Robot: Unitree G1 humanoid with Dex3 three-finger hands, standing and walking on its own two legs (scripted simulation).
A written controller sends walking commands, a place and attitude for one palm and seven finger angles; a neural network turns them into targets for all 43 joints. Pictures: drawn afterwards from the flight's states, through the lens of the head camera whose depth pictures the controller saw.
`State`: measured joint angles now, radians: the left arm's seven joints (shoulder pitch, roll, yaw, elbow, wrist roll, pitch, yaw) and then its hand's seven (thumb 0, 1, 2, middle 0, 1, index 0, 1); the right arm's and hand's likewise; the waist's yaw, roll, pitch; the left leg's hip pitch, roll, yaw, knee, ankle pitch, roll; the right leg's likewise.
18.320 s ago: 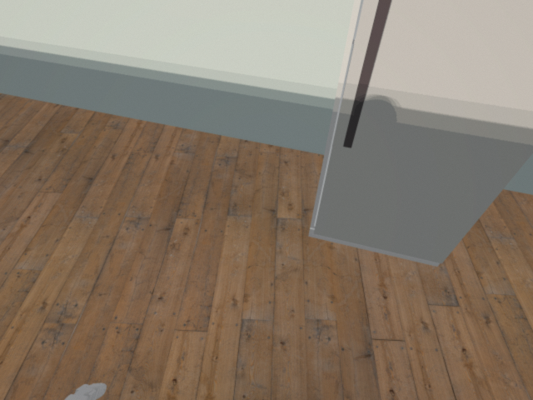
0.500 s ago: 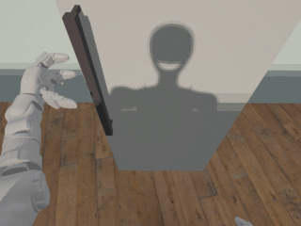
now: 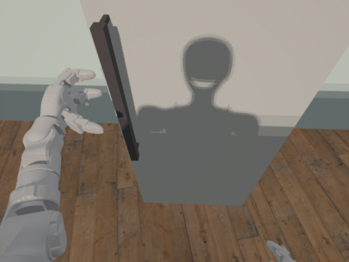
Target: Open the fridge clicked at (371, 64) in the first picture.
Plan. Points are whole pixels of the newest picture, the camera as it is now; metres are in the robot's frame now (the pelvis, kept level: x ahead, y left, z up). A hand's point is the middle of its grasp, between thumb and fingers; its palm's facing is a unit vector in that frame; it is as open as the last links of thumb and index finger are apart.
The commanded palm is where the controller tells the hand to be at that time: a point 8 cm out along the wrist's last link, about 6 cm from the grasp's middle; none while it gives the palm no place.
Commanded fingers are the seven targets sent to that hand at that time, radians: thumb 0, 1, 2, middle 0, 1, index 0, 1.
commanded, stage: move the hooked fingers beside the handle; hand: left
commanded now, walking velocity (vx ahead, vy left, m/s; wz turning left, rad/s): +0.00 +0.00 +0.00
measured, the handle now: (124, 106) +0.47 +0.15 +0.09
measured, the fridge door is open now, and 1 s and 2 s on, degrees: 0 0 0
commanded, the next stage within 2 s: feel for the door with the fingertips in 0.14 s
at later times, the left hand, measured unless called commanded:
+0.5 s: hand (97, 104) +0.41 +0.19 +0.15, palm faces -0.02 -1.00 +0.00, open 14.0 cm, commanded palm +0.38 +0.24 +0.15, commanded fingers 0.00 -0.50 0.30 -0.30 -1.20 -0.30 -1.20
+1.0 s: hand (106, 99) +0.43 +0.18 +0.15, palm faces +0.00 -1.00 -0.02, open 13.9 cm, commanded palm +0.40 +0.23 +0.15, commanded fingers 0.00 -0.50 0.30 -0.30 -1.20 -0.30 -1.20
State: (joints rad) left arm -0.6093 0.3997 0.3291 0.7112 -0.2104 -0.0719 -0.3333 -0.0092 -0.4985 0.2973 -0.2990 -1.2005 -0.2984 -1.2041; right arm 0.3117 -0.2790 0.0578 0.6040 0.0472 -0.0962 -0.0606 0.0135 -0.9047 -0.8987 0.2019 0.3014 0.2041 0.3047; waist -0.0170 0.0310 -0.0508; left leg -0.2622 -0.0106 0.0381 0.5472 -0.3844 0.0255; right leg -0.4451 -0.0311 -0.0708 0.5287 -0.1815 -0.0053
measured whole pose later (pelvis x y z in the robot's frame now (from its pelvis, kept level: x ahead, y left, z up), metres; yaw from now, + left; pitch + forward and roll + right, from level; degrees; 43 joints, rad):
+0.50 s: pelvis -0.01 -0.01 +0.00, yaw +0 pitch +5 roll +0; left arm -0.64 0.39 0.32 0.75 -0.21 -0.09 -0.31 -0.01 -0.50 0.30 -0.30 -1.20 -0.30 -1.20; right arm 0.32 -0.29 0.06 0.62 0.05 -0.10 -0.07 0.01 -0.90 -0.90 0.20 0.30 0.20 0.30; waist -0.03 0.03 -0.04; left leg -0.27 -0.01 0.04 0.55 -0.37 0.02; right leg -0.46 -0.03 -0.07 0.54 -0.17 -0.02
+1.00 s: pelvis -0.02 -0.02 +0.00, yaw +0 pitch +6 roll +1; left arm -0.76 0.40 0.31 0.90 -0.17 -0.12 -0.27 -0.01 -0.50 0.30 -0.31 -1.21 -0.30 -1.21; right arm 0.32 -0.29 0.06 0.63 0.05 -0.10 -0.07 0.01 -0.90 -0.90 0.20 0.30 0.20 0.30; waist -0.04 0.03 -0.03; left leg -0.30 -0.01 0.04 0.56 -0.36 0.01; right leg -0.49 -0.03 -0.07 0.55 -0.17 -0.03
